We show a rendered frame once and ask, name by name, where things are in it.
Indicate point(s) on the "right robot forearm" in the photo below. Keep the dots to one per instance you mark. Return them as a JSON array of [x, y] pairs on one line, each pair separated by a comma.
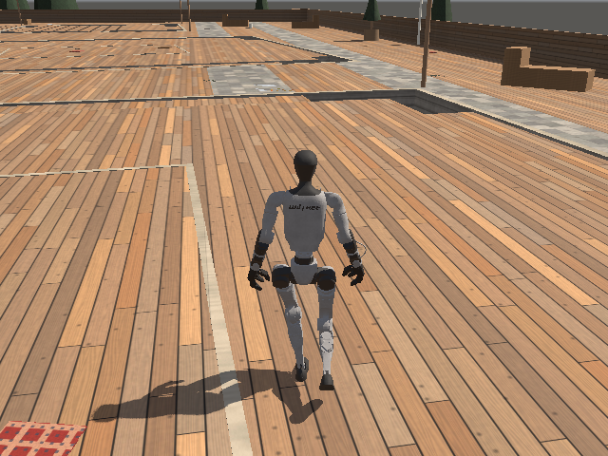
[[352, 252]]

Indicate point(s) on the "left robot forearm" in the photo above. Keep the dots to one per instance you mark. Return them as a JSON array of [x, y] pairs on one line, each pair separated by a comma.
[[259, 254]]

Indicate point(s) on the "robot left upper arm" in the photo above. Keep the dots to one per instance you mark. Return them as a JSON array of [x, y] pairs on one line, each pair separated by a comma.
[[269, 216]]

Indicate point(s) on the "robot right shin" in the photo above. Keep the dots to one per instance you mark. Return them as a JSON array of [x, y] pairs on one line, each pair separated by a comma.
[[326, 348]]

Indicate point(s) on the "robot right hand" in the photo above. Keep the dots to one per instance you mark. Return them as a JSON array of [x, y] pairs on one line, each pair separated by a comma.
[[359, 271]]

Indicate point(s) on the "humanoid robot torso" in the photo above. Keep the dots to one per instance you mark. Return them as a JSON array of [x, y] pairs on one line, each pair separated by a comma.
[[304, 228]]

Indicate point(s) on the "robot right upper arm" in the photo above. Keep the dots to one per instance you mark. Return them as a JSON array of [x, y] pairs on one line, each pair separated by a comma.
[[340, 217]]

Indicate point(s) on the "robot left hand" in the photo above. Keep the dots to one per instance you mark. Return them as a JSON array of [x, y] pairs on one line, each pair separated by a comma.
[[257, 275]]

